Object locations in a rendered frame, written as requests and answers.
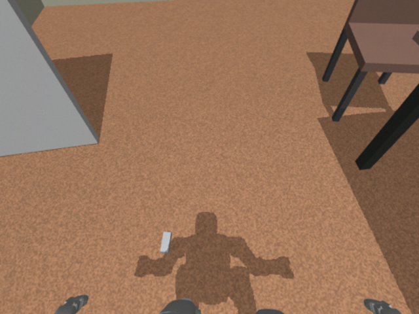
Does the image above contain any table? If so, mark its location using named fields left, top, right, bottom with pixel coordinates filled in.
left=355, top=30, right=419, bottom=170

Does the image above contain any left robot hand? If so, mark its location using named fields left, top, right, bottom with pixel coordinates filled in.
left=54, top=295, right=88, bottom=314

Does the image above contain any right robot hand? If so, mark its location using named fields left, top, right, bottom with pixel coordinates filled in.
left=364, top=299, right=401, bottom=314

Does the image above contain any chair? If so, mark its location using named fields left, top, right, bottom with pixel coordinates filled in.
left=322, top=0, right=419, bottom=122

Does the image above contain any small box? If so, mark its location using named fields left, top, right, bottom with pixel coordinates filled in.
left=160, top=232, right=172, bottom=254

